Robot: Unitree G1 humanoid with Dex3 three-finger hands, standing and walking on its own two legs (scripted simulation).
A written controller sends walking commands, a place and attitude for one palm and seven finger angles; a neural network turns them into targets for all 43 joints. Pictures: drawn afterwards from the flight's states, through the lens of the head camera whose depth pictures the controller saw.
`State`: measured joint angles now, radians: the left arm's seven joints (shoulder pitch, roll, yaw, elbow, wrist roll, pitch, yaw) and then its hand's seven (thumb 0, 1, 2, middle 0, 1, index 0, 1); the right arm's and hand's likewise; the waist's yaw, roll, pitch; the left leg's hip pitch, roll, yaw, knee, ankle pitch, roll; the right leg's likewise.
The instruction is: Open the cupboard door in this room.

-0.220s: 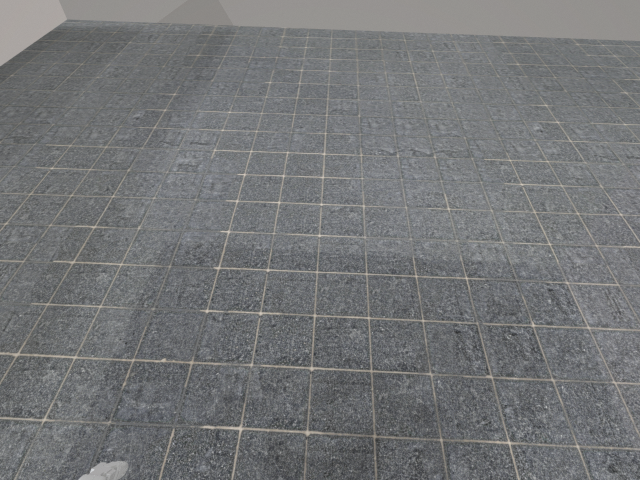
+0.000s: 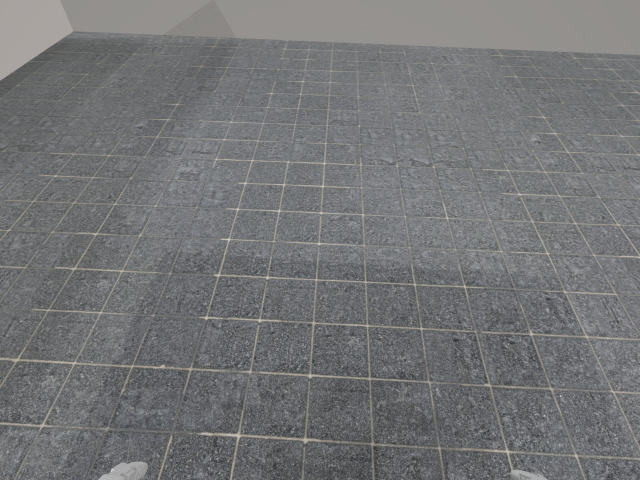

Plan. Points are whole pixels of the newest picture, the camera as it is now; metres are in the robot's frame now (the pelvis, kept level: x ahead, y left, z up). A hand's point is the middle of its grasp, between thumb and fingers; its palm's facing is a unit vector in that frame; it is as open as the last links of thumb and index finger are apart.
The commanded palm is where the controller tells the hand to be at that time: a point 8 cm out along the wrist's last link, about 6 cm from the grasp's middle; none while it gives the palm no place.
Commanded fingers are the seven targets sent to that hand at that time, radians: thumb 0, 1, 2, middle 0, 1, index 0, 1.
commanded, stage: stand and wait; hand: left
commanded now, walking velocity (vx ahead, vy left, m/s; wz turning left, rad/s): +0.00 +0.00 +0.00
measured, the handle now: out of the picture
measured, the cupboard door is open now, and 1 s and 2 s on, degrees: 0 0 0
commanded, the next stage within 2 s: turn or walk to find it in 0.68 s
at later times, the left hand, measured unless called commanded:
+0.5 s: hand out of the picture +0.05 +0.24 -0.15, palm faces -0.03 -0.94 -0.35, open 7.4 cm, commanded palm none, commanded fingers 0.00 0.90 0.90 -0.20 -0.30 -0.20 -0.30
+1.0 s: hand out of the picture +0.04 +0.22 -0.17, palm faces +0.04 -0.96 -0.29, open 7.4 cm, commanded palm none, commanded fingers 0.00 0.90 0.90 -0.20 -0.30 -0.20 -0.30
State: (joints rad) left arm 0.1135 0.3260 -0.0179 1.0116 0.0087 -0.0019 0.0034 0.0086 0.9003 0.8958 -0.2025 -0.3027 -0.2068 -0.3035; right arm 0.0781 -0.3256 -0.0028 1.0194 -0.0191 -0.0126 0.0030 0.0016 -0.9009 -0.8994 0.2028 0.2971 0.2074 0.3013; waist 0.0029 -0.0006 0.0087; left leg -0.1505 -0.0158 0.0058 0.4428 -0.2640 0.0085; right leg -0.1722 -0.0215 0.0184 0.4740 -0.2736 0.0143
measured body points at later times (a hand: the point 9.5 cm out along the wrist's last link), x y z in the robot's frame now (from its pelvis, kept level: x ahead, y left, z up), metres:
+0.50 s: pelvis -0.02 -0.01 +0.00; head -0.01 -0.01 +0.45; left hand +0.06 +0.29 -0.12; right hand +0.05 -0.31 -0.13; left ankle -0.02 +0.12 -0.74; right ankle -0.01 -0.13 -0.74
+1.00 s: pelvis -0.03 +0.00 -0.01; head -0.01 +0.00 +0.44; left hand +0.04 +0.27 -0.15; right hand +0.05 -0.27 -0.15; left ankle -0.01 +0.12 -0.74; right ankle -0.01 -0.13 -0.74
